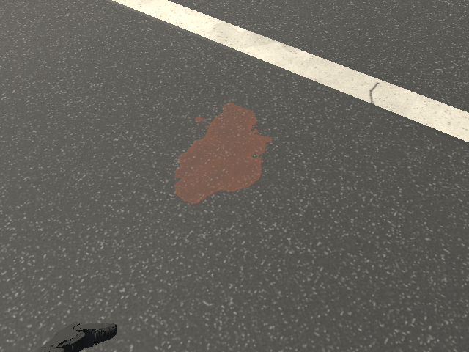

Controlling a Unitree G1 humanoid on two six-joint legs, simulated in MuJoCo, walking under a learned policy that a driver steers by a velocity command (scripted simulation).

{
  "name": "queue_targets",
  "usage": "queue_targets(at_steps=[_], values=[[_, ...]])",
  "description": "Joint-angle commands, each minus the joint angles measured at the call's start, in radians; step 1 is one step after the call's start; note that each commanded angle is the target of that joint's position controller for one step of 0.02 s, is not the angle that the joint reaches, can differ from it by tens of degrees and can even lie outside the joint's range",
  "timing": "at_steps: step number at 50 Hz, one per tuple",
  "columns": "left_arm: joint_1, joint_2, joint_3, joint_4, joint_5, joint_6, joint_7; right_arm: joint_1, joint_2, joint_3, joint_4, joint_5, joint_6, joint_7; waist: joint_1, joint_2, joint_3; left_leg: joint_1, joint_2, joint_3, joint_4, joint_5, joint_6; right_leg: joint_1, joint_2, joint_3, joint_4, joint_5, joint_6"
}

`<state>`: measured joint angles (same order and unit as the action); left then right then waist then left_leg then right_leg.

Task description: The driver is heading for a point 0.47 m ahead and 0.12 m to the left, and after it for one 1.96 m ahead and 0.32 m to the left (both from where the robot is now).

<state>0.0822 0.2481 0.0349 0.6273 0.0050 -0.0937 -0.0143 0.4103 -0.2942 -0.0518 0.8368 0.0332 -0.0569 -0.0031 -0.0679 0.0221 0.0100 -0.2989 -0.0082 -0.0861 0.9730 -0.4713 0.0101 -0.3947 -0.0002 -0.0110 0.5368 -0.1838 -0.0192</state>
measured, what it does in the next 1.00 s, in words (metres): walks ahead: left foot, then right foot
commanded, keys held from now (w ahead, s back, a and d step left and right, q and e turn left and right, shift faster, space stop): w+q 0.56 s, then w+e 0.44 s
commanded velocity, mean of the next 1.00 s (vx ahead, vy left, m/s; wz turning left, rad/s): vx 0.50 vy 0.00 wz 0.26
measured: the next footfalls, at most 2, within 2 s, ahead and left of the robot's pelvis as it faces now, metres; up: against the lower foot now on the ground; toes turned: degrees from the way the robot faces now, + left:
left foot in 0.42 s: +0.34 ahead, +0.19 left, +0.00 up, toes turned +18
right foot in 0.96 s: +0.71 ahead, +0.09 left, +0.00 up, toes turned +14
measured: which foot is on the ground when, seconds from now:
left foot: up 0.00-0.40, down 0.42-0.96, up 0.98-1.00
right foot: down 0.00-0.42, up 0.44-0.94, down 0.96-1.00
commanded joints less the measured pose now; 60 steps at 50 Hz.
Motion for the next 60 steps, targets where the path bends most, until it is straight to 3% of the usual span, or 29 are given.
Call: queue_targets(at_steps=[1,3,6,11,16,18,20,21,22,23,24,25,26,28,30,35,40,45,47,48,49,50,51,52,53,54,55,57,60], values=[[0.199,0.120,0.046,0.020,-0.003,0.004,0.004,-0.086,-0.114,-0.029,-0.114,0.000,-0.014,-0.003,0.126,-0.142,-0.060,-0.488,0.096,-0.018,0.244,0.086,0.001,0.439,-0.318,0.397,-0.288,-0.138,-0.180],[0.131,0.095,0.042,0.032,0.005,-0.005,0.001,-0.088,-0.079,-0.030,-0.117,-0.004,0.008,0.001,0.077,-0.157,0.002,-0.410,0.132,-0.021,0.193,0.159,-0.008,0.298,-0.275,0.257,-0.351,0.000,-0.163],[0.124,0.120,0.057,0.059,0.006,-0.022,0.007,-0.122,-0.045,-0.025,-0.141,-0.010,0.026,0.005,0.060,-0.111,0.018,-0.413,0.139,-0.019,0.132,0.249,-0.027,0.263,-0.275,0.129,-0.393,0.170,-0.178],[0.151,0.172,0.074,0.101,0.001,-0.014,0.020,-0.258,-0.021,-0.010,-0.189,-0.013,0.021,0.034,0.098,-0.077,0.042,-0.373,0.127,0.032,-0.153,0.479,-0.018,0.287,-0.252,-0.050,-0.404,0.243,-0.152],[0.210,0.221,0.092,0.143,-0.026,0.009,0.023,-0.386,-0.043,-0.012,-0.255,-0.012,0.026,0.059,0.129,-0.069,0.079,-0.360,0.105,0.093,-0.305,0.424,0.034,0.410,-0.294,-0.121,-0.361,0.276,-0.115],[0.209,0.249,0.100,0.150,-0.034,0.022,0.025,-0.370,-0.069,-0.025,-0.269,-0.016,0.030,0.063,0.102,-0.091,0.048,-0.283,0.055,0.146,-0.327,0.320,0.072,0.455,-0.297,-0.155,-0.254,0.537,-0.094],[0.193,0.259,0.100,0.147,-0.043,0.039,0.030,-0.163,-0.135,-0.067,-0.223,-0.015,0.036,0.055,-0.023,-0.087,-0.077,0.018,-0.041,0.205,-0.390,0.314,0.128,0.408,-0.252,-0.213,0.059,0.785,-0.053],[0.214,0.225,0.085,0.138,-0.024,0.036,0.035,0.015,-0.211,-0.104,-0.175,-0.010,0.045,0.038,-0.097,-0.022,-0.171,0.327,-0.014,0.102,-0.404,0.347,0.173,0.199,-0.212,-0.220,0.340,0.598,-0.008],[0.311,0.075,0.034,0.075,0.025,0.015,0.022,-0.003,-0.346,-0.123,-0.179,0.002,0.040,0.026,0.022,0.282,-0.242,0.661,0.264,-0.460,-0.484,0.219,0.359,-0.273,-0.024,-0.171,0.726,-0.327,0.066],[0.228,0.131,0.035,0.067,-0.009,-0.022,0.011,0.029,-0.278,-0.099,-0.220,-0.006,0.023,0.031,-0.046,0.176,-0.411,0.719,0.348,-0.765,-0.663,0.030,0.420,-0.379,0.020,0.083,0.855,-0.428,0.055],[0.117,0.196,0.052,0.038,-0.050,-0.040,0.004,0.000,-0.213,-0.080,-0.206,-0.017,0.007,0.036,-0.066,0.100,-0.265,0.635,0.323,-0.632,-0.691,0.080,0.358,-0.465,-0.027,0.099,0.852,-0.329,0.029],[0.096,0.180,0.044,0.031,-0.043,-0.051,0.009,-0.051,-0.187,-0.071,-0.207,-0.015,-0.001,0.035,-0.028,0.045,-0.176,0.496,0.284,-0.517,-0.686,0.157,0.324,-0.444,-0.069,0.094,0.773,-0.242,0.014],[0.099,0.181,0.047,0.044,-0.014,-0.051,0.018,-0.125,-0.151,-0.059,-0.218,-0.016,-0.001,0.031,0.017,0.004,-0.113,0.352,0.245,-0.417,-0.686,0.270,0.296,-0.375,-0.102,0.095,0.684,-0.186,0.018],[0.132,0.188,0.057,0.052,0.003,-0.030,0.017,-0.194,-0.123,-0.047,-0.246,-0.035,-0.002,0.024,0.077,0.033,-0.081,0.185,0.200,-0.330,-0.726,0.414,0.287,-0.248,-0.124,0.102,0.597,-0.130,0.030],[0.166,0.153,0.048,0.077,0.005,-0.008,0.013,-0.195,-0.110,-0.041,-0.230,-0.035,-0.011,0.016,0.092,0.024,-0.074,0.125,0.191,-0.233,-0.751,0.546,0.290,-0.217,-0.128,0.069,0.528,-0.075,0.055],[0.032,0.105,0.025,0.059,-0.008,0.003,0.003,-0.133,-0.127,-0.037,-0.170,-0.034,-0.023,0.003,0.031,0.035,-0.007,0.110,0.144,-0.056,-0.796,0.558,0.222,-0.227,-0.122,0.041,0.234,0.257,0.063],[-0.084,0.105,0.018,0.024,-0.028,-0.002,-0.022,-0.071,-0.149,-0.039,-0.107,-0.034,-0.027,0.007,-0.025,0.024,0.059,0.238,0.202,-0.018,-0.817,0.473,0.199,-0.265,-0.091,0.035,0.066,0.342,0.020],[-0.094,0.111,0.019,-0.011,-0.024,-0.004,-0.054,-0.067,-0.165,-0.048,-0.073,-0.029,-0.002,-0.004,-0.006,0.034,0.048,0.423,0.253,0.038,-0.692,0.794,0.160,-0.288,-0.036,0.007,0.010,0.133,-0.047],[0.036,0.156,0.044,0.013,-0.017,0.002,-0.051,-0.095,-0.185,-0.052,-0.083,-0.031,0.011,-0.016,0.069,0.064,-0.059,0.424,0.225,0.086,-0.503,1.167,0.127,-0.081,0.040,-0.062,0.014,0.065,-0.086],[0.176,0.201,0.069,0.044,-0.016,0.005,-0.043,-0.111,-0.179,-0.047,-0.093,-0.030,0.018,-0.024,0.147,0.044,-0.140,0.343,0.185,0.130,-0.306,1.205,0.093,0.132,0.061,-0.057,-0.021,0.121,-0.120],[0.332,0.281,0.091,0.062,-0.016,0.013,-0.029,-0.092,-0.141,-0.029,-0.119,-0.053,0.011,-0.033,0.194,-0.078,-0.260,0.106,0.135,0.164,0.012,0.872,0.050,0.438,-0.118,0.207,-0.011,0.192,-0.195],[0.341,0.322,0.095,0.066,-0.026,0.007,-0.034,0.028,-0.026,0.007,-0.139,-0.064,-0.017,-0.010,0.101,-0.313,-0.358,-0.323,-0.085,0.083,0.324,-0.054,-0.015,0.766,-0.325,0.742,-0.117,0.004,-0.384],[0.364,0.222,0.074,0.065,-0.035,0.012,-0.029,-0.060,-0.118,-0.006,-0.133,-0.037,-0.048,0.008,0.176,-0.193,-0.359,-0.438,-0.037,-0.051,0.395,-0.073,-0.002,0.798,-0.308,0.778,-0.197,-0.141,-0.349],[0.311,0.203,0.067,0.053,-0.027,0.015,-0.021,-0.163,-0.146,-0.013,-0.172,-0.005,-0.069,0.019,0.182,-0.142,-0.216,-0.498,0.009,-0.040,0.372,0.016,0.010,0.684,-0.282,0.642,-0.222,-0.112,-0.310],[0.255,0.201,0.066,0.038,-0.021,0.018,-0.017,-0.211,-0.134,-0.008,-0.184,-0.014,-0.081,0.016,0.155,-0.033,-0.138,-0.476,0.048,-0.025,0.299,0.084,0.013,0.545,-0.247,0.554,-0.236,-0.024,-0.288],[0.209,0.184,0.060,0.025,-0.017,0.021,-0.014,-0.230,-0.136,-0.014,-0.187,-0.037,-0.082,0.011,0.122,0.005,-0.076,-0.434,0.071,-0.016,0.215,0.122,0.002,0.424,-0.215,0.488,-0.256,0.088,-0.279],[0.185,0.173,0.053,0.011,-0.005,0.021,-0.009,-0.213,-0.134,-0.018,-0.192,-0.045,-0.075,0.010,0.087,-0.025,-0.066,-0.373,0.086,-0.019,0.179,0.144,-0.009,0.347,-0.193,0.452,-0.279,0.167,-0.281],[0.166,0.170,0.054,0.004,-0.011,0.022,-0.003,-0.175,-0.115,-0.017,-0.189,-0.050,-0.057,0.006,0.056,-0.058,-0.052,-0.336,0.096,-0.004,0.095,0.147,-0.041,0.264,-0.170,0.400,-0.306,0.243,-0.291],[0.184,0.206,0.065,0.015,-0.019,0.025,0.014,-0.244,-0.078,-0.003,-0.209,-0.054,-0.041,-0.002,0.069,-0.066,-0.015,-0.312,0.080,0.031,-0.090,0.279,-0.084,0.152,-0.123,0.309,-0.324,0.288,-0.270]])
